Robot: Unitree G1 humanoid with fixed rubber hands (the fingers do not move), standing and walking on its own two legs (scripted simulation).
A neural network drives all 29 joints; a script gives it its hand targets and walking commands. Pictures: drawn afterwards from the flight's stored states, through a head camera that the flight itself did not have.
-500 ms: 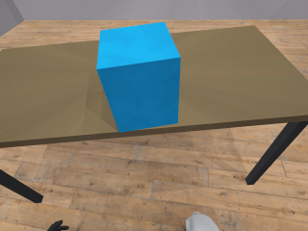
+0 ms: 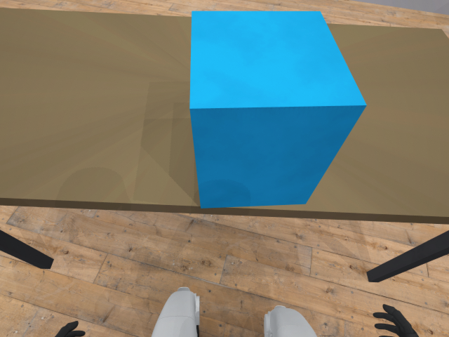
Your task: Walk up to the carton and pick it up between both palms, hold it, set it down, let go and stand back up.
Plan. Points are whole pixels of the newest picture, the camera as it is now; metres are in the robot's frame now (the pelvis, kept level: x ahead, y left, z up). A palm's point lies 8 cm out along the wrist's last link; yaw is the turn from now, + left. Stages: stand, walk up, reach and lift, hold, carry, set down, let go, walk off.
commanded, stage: walk up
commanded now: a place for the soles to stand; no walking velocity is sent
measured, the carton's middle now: (255, 118) +0.44 -0.02 +0.13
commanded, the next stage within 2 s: none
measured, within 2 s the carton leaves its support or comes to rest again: neither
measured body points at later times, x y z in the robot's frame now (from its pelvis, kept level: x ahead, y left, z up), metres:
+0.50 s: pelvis -0.02 -0.01 -0.01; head +0.03 -0.03 +0.44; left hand +0.06 +0.31 -0.12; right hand +0.10 -0.33 -0.14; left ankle +0.03 +0.13 -0.68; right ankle -0.01 -0.13 -0.67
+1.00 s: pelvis -0.07 +0.00 +0.01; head -0.05 +0.01 +0.46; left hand +0.03 +0.32 -0.11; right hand +0.01 -0.31 -0.11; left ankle +0.02 +0.13 -0.67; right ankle -0.04 -0.12 -0.67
